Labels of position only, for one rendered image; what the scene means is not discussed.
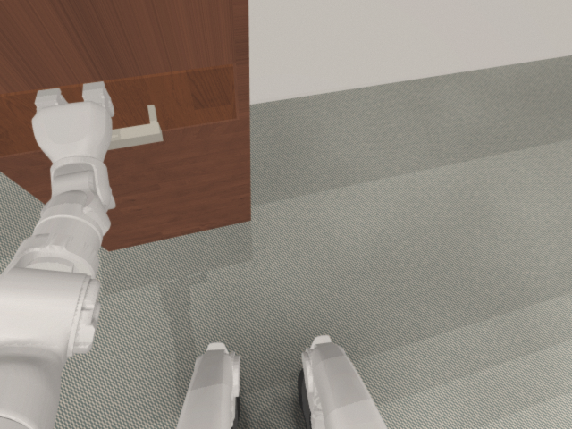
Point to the handle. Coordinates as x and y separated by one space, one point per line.
138 135

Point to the robot left thigh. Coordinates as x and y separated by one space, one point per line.
214 384

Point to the left robot hand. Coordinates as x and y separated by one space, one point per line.
75 129

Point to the robot thigh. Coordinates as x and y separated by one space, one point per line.
345 401
214 384

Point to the drawer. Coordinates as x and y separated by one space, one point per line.
181 98

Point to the left robot upper arm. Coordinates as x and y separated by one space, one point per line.
45 318

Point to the robot right thigh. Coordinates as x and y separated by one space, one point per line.
345 401

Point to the robot left forearm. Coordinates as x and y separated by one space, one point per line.
73 222

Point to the cabinet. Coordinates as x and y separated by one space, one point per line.
198 177

